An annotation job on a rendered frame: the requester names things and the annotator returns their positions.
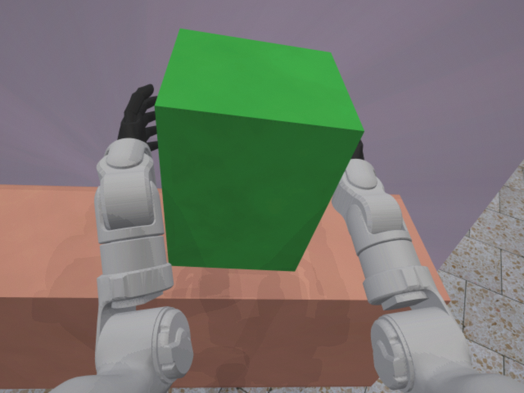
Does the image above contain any pedestal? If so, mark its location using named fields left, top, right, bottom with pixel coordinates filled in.
left=0, top=184, right=451, bottom=389

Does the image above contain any left robot upper arm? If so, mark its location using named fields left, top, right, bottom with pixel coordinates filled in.
left=48, top=306, right=193, bottom=393

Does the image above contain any left robot forearm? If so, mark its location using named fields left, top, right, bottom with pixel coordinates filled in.
left=94, top=138, right=174, bottom=370

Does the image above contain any robot right hand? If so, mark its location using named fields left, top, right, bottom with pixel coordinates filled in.
left=351, top=140, right=364, bottom=160

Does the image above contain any right robot upper arm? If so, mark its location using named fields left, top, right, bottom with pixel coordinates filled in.
left=371, top=306, right=524, bottom=393

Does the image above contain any carton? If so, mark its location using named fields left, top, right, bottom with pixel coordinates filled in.
left=155, top=29, right=364, bottom=272

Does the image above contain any robot left hand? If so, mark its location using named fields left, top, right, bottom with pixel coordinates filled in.
left=117, top=84, right=158, bottom=151

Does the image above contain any right robot forearm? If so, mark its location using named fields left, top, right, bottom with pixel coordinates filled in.
left=332, top=159, right=472, bottom=363

